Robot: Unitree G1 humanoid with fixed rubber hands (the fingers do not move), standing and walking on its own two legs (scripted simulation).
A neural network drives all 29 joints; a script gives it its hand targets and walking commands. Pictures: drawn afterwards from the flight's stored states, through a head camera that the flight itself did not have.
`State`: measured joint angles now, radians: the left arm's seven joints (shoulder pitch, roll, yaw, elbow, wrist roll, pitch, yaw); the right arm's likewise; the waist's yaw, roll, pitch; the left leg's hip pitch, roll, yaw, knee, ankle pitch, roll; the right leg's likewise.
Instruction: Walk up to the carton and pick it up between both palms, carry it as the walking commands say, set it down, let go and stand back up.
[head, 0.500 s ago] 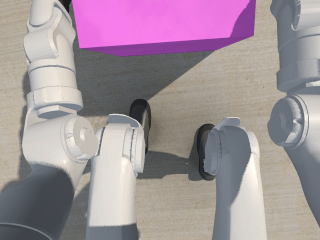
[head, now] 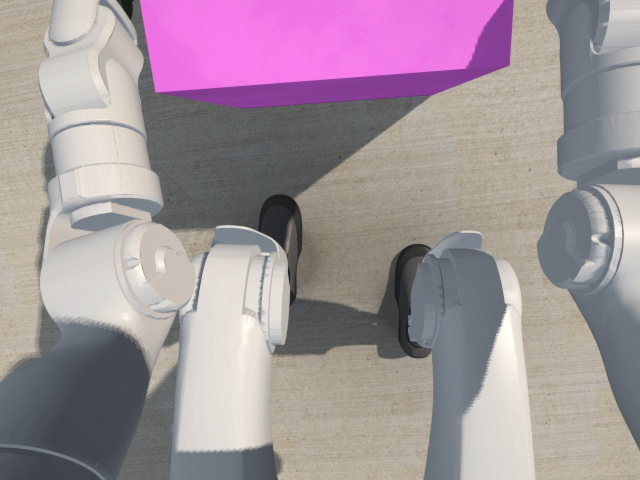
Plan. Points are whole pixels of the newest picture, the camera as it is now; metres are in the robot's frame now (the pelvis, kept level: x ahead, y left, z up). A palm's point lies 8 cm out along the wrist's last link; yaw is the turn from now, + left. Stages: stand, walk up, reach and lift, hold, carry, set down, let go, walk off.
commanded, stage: set down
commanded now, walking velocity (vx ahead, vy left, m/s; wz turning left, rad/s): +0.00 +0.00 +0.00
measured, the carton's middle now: out of the picture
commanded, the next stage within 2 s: none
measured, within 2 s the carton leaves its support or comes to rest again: neither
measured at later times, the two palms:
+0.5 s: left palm out of the picture +0.53 +0.25 -0.15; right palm out of the picture +0.58 -0.14 -0.15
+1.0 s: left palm out of the picture +0.53 +0.26 -0.18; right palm out of the picture +0.59 -0.14 -0.18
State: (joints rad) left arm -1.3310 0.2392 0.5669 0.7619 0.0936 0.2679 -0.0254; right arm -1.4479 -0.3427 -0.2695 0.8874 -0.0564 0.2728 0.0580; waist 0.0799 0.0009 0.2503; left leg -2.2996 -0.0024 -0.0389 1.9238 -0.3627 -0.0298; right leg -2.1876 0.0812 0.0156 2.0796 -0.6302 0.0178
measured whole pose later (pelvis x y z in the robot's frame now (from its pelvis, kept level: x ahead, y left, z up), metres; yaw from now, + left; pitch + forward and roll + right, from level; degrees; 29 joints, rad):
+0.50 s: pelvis +0.00 +0.00 +0.00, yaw +0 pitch +40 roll +0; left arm -1.38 0.26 0.59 0.80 0.11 0.26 -0.04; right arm -1.48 -0.36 -0.27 0.89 -0.06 0.27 0.09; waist 0.08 0.00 0.30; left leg -2.29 0.00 -0.04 1.95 -0.37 -0.03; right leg -2.17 0.08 0.02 2.10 -0.63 0.02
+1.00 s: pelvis +0.01 +0.00 +0.00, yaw -1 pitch +40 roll -1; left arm -1.42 0.36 0.38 0.98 -0.09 0.11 0.07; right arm -1.56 -0.43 -0.14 1.06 0.02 0.15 -0.02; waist 0.09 0.00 0.39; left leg -2.26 0.00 -0.04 1.97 -0.40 -0.03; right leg -2.14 0.08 0.02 2.11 -0.67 0.02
